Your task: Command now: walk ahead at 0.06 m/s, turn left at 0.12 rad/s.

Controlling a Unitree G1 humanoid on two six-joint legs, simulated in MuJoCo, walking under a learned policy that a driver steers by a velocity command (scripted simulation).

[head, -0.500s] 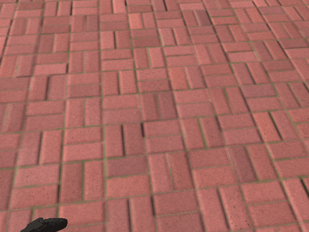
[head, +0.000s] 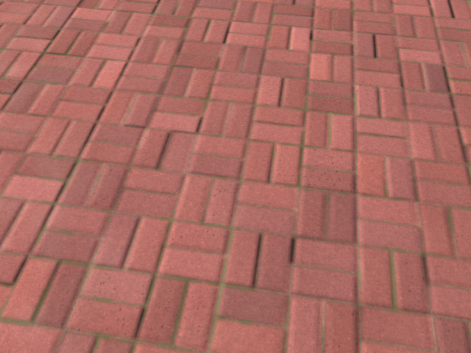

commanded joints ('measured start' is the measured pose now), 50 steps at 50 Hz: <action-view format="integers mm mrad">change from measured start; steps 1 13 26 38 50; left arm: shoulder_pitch -27 4 -9 -16 20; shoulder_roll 76 104 115 105 86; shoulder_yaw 2 15 21 23 19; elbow -51 51 160 252 307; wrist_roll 18 5 -2 -3 -4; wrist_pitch -19 -10 22 30 29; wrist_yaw -7 18 44 53 60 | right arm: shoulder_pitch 61 22 49 72 92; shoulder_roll -144 -69 -54 -51 -38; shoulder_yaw -30 -10 -15 -12 -3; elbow -67 -32 41 146 244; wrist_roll -23 -6 -2 2 5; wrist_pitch -5 -48 -58 -61 -61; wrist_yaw -8 0 2 -9 -14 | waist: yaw -31 -17 -6 -5 -7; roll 3 -3 -13 -14 -18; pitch -118 -74 -66 -36 -16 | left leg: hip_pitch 275 80 83 87 82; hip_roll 141 28 8 -4 -12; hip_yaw -146 -51 -24 -6 6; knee -174 -105 -118 -153 -178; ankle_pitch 203 122 195 133 79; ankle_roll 90 71 65 58 57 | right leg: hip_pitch -124 89 147 142 129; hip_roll -115 -72 -79 -72 -65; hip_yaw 121 54 59 54 46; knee -47 -21 -13 -43 -61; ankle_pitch -219 52 99 59 29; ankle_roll -27 26 27 29 30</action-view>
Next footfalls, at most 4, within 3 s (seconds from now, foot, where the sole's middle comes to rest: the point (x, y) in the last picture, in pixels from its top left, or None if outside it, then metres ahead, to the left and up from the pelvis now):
2.42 left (211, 347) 0.49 0.11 -0.77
2.98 right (292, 249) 0.80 -0.13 -0.77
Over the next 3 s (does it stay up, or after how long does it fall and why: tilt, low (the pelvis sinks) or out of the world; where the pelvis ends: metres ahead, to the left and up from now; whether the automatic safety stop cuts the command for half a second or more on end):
stays up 0.64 -0.03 -0.01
